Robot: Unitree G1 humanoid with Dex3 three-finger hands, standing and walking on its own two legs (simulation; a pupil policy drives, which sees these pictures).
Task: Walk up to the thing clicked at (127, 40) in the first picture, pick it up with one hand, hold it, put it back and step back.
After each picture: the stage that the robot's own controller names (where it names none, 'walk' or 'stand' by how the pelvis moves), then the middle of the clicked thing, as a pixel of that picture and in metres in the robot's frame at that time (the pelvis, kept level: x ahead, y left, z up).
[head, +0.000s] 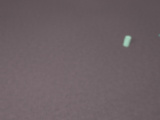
stand; (127, 41) +1.52 -0.52 -0.72
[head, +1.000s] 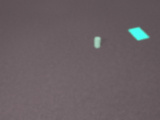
walk; (97, 42) +1.47 -0.05 -0.70
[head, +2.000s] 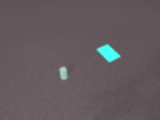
walk; (63, 73) +0.95 +0.25 -0.71
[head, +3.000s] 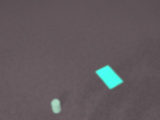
walk; (56, 106) +0.60 +0.22 -0.70
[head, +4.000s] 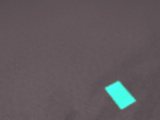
stand; out of the picture +0.42 +0.20 -0.70
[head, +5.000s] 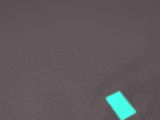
stand; out of the picture +0.40 +0.18 -0.72
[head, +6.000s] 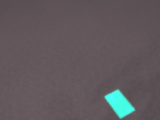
stand; out of the picture +0.41 +0.20 -0.73
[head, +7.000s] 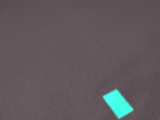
stand; out of the picture +0.39 +0.21 -0.73
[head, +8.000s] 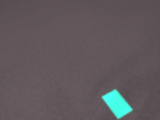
stand; out of the picture +0.38 +0.21 -0.73
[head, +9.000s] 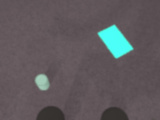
go down; (42, 82) +0.45 +0.21 -0.47
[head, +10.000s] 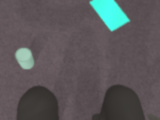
approach; (25, 59) +0.48 +0.24 -0.32
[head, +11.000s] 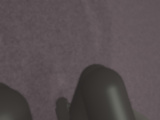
close in; out of the picture +0.45 +0.30 -0.23
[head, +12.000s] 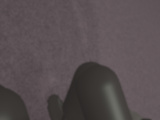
close; out of the picture +0.45 +0.30 -0.23
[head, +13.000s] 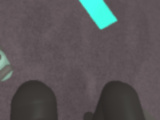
lift; out of the picture +0.36 +0.28 -0.12
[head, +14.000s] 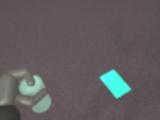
hold; (36, 94) +0.32 +0.16 +0.02
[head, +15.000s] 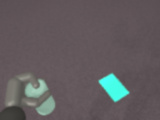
hold; (41, 97) +0.32 +0.16 -0.02
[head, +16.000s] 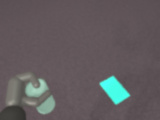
hold; (41, 97) +0.33 +0.16 -0.01
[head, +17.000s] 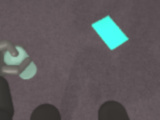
crouch; (21, 63) +0.43 +0.20 -0.09
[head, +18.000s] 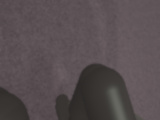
lower; out of the picture +0.43 +0.29 -0.23
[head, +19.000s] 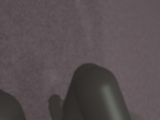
lower; out of the picture +0.43 +0.30 -0.23
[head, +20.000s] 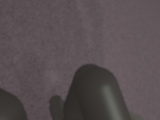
lower; out of the picture +0.43 +0.30 -0.23
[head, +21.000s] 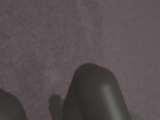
lower; out of the picture +0.43 +0.30 -0.23
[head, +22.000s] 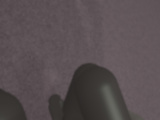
loosen; out of the picture +0.43 +0.30 -0.23
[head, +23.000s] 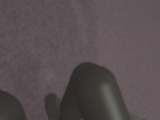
withdraw; out of the picture +0.43 +0.28 -0.23
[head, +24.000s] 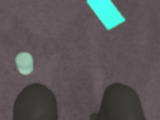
walk; (25, 64) +0.44 +0.23 -0.29
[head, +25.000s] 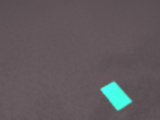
stand; out of the picture +0.37 +0.17 -0.65
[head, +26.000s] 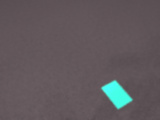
stand; out of the picture +0.39 +0.20 -0.67
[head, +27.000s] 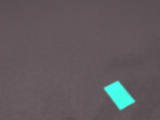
stand; out of the picture +0.38 +0.18 -0.67
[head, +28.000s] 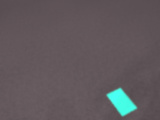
walk; out of the picture +0.39 +0.18 -0.72
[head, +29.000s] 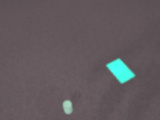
walk; (67, 107) +0.51 +0.16 -0.71
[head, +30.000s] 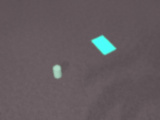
walk; (57, 71) +0.83 +0.22 -0.70
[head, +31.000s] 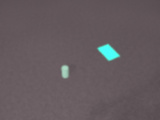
stand; (65, 71) +1.01 +0.21 -0.71
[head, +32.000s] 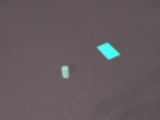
stand; (65, 72) +1.01 +0.21 -0.73
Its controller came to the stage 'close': yes
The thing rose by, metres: 0.69
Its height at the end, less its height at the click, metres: +0.00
